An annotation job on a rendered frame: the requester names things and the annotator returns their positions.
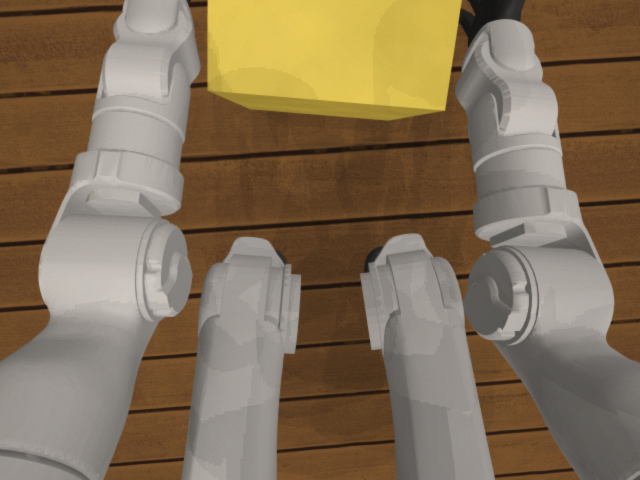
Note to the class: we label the robot left upper arm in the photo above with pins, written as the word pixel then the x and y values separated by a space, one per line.
pixel 65 396

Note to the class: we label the left robot forearm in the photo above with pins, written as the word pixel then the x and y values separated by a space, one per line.
pixel 139 121

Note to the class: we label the robot foot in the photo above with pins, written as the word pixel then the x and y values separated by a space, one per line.
pixel 281 256
pixel 371 258

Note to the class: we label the robot right foot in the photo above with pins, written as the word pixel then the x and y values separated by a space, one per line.
pixel 371 258

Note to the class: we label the right robot forearm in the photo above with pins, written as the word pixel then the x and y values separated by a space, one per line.
pixel 516 148

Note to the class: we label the robot right upper arm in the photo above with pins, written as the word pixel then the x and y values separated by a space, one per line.
pixel 548 310

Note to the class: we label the robot left foot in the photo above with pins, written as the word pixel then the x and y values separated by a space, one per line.
pixel 281 256

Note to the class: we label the robot right hand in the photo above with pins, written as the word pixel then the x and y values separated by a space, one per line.
pixel 487 11

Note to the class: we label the carton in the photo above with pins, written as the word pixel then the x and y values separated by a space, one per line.
pixel 370 59

